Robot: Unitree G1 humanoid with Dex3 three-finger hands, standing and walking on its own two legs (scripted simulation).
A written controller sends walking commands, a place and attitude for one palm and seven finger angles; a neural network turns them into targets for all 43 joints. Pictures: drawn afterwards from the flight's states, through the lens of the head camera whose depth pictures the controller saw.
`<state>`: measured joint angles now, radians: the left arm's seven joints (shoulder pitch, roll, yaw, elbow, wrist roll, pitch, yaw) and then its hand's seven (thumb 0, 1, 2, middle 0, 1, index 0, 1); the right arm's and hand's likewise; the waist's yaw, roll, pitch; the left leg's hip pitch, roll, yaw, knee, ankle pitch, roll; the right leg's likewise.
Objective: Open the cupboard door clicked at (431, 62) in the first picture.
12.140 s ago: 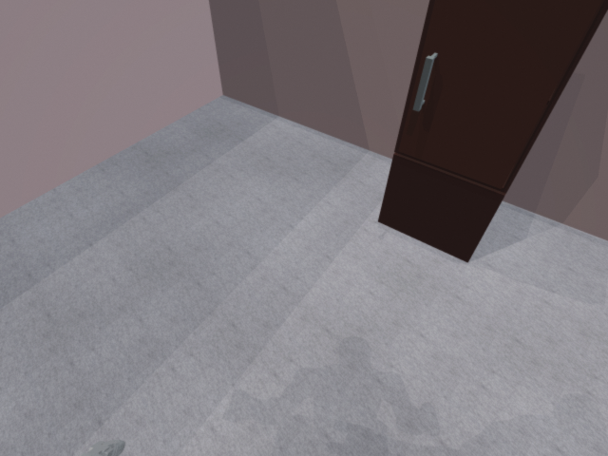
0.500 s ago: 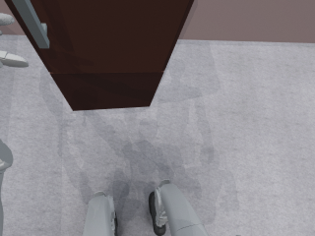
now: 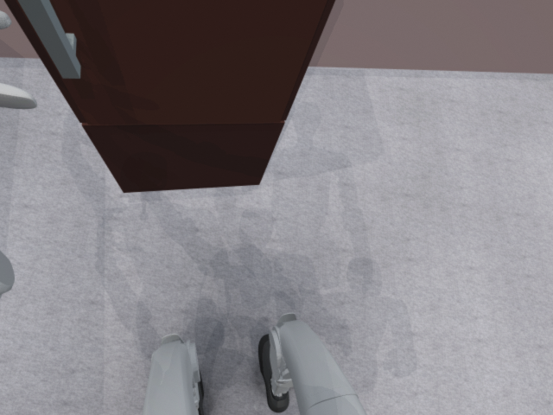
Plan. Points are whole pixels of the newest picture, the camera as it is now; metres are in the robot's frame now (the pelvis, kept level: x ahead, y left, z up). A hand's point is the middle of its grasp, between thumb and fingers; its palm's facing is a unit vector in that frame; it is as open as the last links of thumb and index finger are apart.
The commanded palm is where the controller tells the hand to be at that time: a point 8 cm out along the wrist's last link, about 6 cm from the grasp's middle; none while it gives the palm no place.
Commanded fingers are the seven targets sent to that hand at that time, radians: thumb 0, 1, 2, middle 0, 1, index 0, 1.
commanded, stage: slide the fingers in behind the handle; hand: left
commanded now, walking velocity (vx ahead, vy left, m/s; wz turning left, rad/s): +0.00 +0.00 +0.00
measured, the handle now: (45, 4) +0.61 +0.21 +0.07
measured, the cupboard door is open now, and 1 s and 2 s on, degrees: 0 0 0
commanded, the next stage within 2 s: close the thumb around the handle in 1.48 s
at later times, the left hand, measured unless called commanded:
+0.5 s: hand (21, 44) +0.56 +0.23 +0.07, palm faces +0.00 -1.00 -0.02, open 14.0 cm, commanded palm +0.54 +0.25 +0.07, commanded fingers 0.00 -0.50 0.30 -0.30 -1.20 -0.30 -1.20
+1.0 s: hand (59, 47) +0.56 +0.19 +0.07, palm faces +0.00 -1.00 -0.02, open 14.0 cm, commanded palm +0.54 +0.22 +0.07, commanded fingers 0.00 -0.50 0.30 -0.30 -1.20 -0.30 -1.20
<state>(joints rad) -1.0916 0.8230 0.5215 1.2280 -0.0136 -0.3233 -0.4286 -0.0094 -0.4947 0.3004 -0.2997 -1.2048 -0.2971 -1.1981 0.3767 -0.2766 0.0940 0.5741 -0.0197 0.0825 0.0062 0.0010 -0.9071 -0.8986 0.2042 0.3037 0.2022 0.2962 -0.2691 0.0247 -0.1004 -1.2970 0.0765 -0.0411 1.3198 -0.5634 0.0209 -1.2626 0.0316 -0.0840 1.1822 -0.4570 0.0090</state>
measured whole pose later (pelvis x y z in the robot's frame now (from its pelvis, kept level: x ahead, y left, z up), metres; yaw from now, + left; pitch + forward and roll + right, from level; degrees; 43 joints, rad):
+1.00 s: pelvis +0.01 -0.01 +0.01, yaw +1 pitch +29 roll -5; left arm -1.05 0.61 0.43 1.19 -0.02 -0.37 -0.27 -0.01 -0.50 0.30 -0.30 -1.20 -0.30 -1.20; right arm 0.38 -0.26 0.06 0.60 -0.03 0.08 0.03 0.00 -0.91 -0.90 0.20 0.30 0.20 0.30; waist -0.24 0.03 -0.11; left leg -1.23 0.07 -0.03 1.27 -0.56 0.01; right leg -1.21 0.02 -0.07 1.17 -0.47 0.00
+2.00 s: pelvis +0.01 -0.01 +0.01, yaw +1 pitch +29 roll -4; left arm -1.06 0.58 0.41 1.21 -0.02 -0.39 -0.23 0.00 0.21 0.60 -0.35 -1.28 -0.33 -1.27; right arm 0.39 -0.26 0.06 0.61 -0.04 0.08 0.04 0.00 -0.91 -0.90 0.20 0.30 0.20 0.30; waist -0.24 0.04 -0.12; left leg -1.23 0.06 -0.02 1.27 -0.56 0.01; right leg -1.22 0.02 -0.06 1.17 -0.47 0.00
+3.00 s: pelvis +0.03 -0.01 +0.04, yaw +1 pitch +23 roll -2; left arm -0.37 0.10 0.20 0.58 -0.11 -0.44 0.10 0.01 0.69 0.75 -0.33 -1.33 -0.35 -1.29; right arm 0.31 -0.23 0.00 0.52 -0.02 0.07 0.07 0.01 -0.91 -0.90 0.20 0.30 0.20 0.30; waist -0.10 0.02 -0.18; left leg -0.97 0.05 0.03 1.12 -0.55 0.01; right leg -0.99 0.01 -0.01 1.07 -0.47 0.01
